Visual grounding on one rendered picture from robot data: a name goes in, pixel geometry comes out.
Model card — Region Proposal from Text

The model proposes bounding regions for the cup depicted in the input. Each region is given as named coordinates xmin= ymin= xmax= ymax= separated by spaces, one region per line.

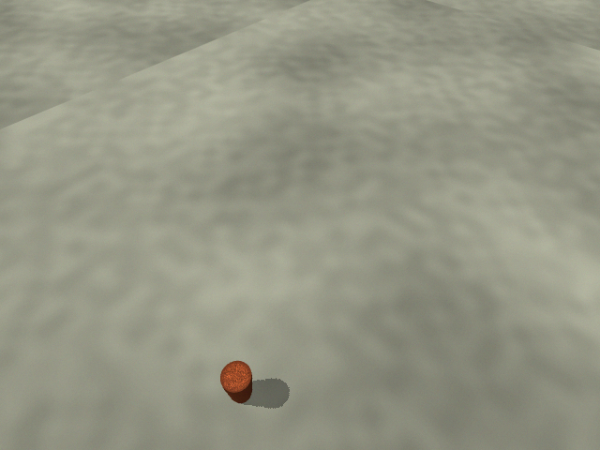
xmin=220 ymin=361 xmax=252 ymax=403

